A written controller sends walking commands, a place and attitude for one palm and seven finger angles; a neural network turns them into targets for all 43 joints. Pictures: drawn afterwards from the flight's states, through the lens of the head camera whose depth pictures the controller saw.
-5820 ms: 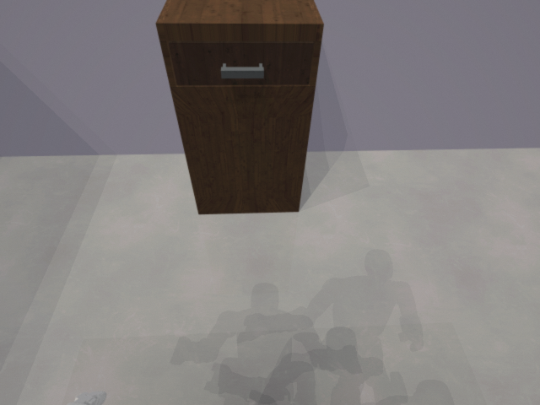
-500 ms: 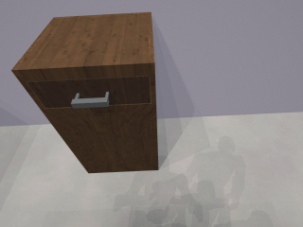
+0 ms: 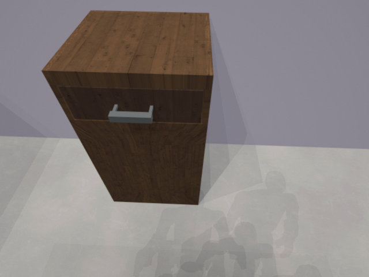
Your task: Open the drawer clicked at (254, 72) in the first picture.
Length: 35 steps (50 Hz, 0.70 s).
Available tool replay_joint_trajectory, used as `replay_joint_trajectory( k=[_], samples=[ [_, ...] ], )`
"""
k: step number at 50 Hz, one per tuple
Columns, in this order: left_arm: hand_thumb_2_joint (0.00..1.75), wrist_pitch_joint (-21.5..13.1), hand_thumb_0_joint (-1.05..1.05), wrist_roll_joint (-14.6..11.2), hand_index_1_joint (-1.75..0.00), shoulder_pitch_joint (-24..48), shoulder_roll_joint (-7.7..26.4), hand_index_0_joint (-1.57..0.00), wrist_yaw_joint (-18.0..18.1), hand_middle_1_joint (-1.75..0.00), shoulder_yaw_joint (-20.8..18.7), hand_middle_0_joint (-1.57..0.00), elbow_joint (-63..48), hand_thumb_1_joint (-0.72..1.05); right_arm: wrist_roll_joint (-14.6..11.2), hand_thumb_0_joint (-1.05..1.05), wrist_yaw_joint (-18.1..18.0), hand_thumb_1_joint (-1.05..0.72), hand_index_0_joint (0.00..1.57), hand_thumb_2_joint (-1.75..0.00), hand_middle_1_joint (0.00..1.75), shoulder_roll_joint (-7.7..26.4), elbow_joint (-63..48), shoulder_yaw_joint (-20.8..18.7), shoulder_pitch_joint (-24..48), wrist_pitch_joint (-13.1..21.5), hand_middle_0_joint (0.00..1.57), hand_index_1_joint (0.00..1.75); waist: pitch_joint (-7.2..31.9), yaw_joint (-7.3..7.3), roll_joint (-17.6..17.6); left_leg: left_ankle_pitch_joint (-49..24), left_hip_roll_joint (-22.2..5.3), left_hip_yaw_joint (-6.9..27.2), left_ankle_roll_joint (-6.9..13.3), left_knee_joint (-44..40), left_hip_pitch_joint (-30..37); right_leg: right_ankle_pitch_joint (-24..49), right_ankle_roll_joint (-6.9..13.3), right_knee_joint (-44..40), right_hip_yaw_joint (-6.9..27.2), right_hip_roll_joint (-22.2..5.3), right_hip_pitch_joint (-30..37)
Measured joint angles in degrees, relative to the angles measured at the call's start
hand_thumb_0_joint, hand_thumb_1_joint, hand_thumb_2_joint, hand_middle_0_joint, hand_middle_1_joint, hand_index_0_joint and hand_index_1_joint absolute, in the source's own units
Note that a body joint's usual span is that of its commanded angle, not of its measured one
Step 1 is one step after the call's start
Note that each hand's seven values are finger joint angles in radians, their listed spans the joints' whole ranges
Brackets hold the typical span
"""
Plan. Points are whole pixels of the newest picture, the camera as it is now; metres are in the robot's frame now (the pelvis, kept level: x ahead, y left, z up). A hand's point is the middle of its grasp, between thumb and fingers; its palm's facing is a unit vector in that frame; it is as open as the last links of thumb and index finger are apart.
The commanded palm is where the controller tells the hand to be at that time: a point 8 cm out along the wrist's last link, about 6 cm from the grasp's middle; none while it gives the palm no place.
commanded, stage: come to a stop and stand still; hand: left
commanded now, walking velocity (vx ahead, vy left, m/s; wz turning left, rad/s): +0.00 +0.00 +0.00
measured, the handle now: (132, 112) +0.57 +0.23 -0.02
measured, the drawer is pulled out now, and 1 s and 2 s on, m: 0.00 0.00 0.00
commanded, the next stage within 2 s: look again from close up in 0.20 s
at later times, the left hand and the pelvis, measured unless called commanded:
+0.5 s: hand out of the picture +0.04 +0.20 -0.17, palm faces -0.01 -0.97 -0.23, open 7.3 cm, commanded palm none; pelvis +0.02 +0.02 +0.00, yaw -1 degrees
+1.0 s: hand out of the picture +0.10 +0.18 -0.14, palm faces -0.11 -0.92 -0.37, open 7.3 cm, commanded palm +0.14 +0.22 -0.05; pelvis +0.03 -0.01 +0.00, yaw -3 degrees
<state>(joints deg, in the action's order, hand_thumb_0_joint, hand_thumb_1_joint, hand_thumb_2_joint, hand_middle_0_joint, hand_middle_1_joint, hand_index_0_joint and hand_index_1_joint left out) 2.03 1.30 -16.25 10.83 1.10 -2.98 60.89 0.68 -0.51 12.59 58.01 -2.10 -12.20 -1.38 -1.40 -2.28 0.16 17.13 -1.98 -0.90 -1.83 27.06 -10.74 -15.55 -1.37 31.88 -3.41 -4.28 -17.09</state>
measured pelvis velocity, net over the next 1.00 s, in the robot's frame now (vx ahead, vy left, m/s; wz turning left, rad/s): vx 0.03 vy -0.01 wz -0.05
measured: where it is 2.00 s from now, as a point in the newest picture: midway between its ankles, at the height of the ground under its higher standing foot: outside the picture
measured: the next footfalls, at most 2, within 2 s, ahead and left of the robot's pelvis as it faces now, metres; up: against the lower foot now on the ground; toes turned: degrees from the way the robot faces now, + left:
none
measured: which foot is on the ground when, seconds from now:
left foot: down 0.00-1.00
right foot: down 0.00-1.00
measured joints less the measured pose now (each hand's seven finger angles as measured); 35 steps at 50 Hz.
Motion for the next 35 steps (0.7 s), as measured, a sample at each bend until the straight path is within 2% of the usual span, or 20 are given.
replay_joint_trajectory(
  k=[3, 5, 9, 16, 23, 35],
  samples=[
    [0.9, 0.32, 0.0, 0.02, -0.29, 0.13, 0.98, -0.2, -0.13, -0.3, 0.19, -0.2, 1.24, 0.91, 0.16, 0.0, -0.3, -0.91, 0.2, -0.9, 0.3, -2.32, 0.91, 1.31, 0.12, 0.11, 0.19, 0.3, 0.36, -0.53, -2.35, 0.15, 1.04, -0.61, 0.39, -0.31, 0.9, -1.95, 0.25, 0.7, 1.45, -0.26, 0.42],
    [0.9, -0.09, 0.0, -0.05, -0.29, 0.24, 0.95, -0.2, -0.31, -0.3, 0.69, -0.2, 1.98, 0.91, 0.03, 0.0, -0.73, -0.91, 0.2, -0.9, 0.3, -3.35, 1.47, 1.82, 0.34, 0.3, 0.19, 0.3, 0.32, -0.72, -2.77, -0.12, 1.46, -0.96, 0.63, -0.95, 1.67, 0.53, 0.19, -0.94, 1.96, -0.21, 1.57],
    [0.9, -1.22, 0.0, -0.2, -0.29, 0.41, -0.85, -0.2, -0.39, -0.3, 1.82, -0.2, 3.45, 0.91, -0.37, 0.0, -1.13, -0.94, 0.2, -0.9, 0.3, -2.69, 2.52, 1.6, 1.07, 0.71, 0.2, 0.3, 0.2, -0.37, -0.76, 0.19, 0.61, -1.06, 0.76, -1.44, 2.78, 1.44, -0.74, -3.95, 1.89, 0.68, 3.77],
    [0.9, -2.12, 0.0, -0.15, -0.29, 1.57, -2.31, -0.2, 0.52, -0.3, 2.68, -0.2, 4.56, 0.91, -0.59, 0.0, -1.01, -0.93, 0.2, -0.9, 0.3, -2.43, 3.86, 1.87, 0.08, 1.47, 0.2, 0.3, 0.23, 0.77, -0.4, 0.42, 0.08, -1.34, 0.86, -1.89, 3.39, 2.07, -0.95, -6.14, 2.0, 1.24, 5.08],
    [0.9, -2.7, 0.0, -0.23, -0.29, 1.09, -1.49, -0.2, 0.61, -0.3, 3.44, -0.21, 2.37, 0.92, -0.09, 0.0, -0.6, -0.92, 0.2, -0.9, 0.3, -2.09, 0.42, 2.15, -4.32, 2.21, 0.2, 0.3, -0.03, 2.01, 1.12, 3.72, 0.46, -1.56, 1.42, 3.23, 1.41, -1.13, -0.99, -0.84, 2.43, 0.71, 2.87],
    [0.9, -2.51, 0.0, -0.72, -0.29, 2.76, -0.81, -0.2, 0.35, -0.3, 2.93, -0.2, 1.71, 0.91, -0.01, 0.0, -0.73, -0.91, 0.2, -0.9, 0.3, -3.42, 3.2, 3.25, -6.58, 1.66, 0.2, 0.3, -0.28, 2.62, 2.86, 3.79, 0.51, -1.99, 0.68, 1.36, 4.49, -2.96, -0.52, 0.77, 2.84, 0.7, 4.15]
  ],
)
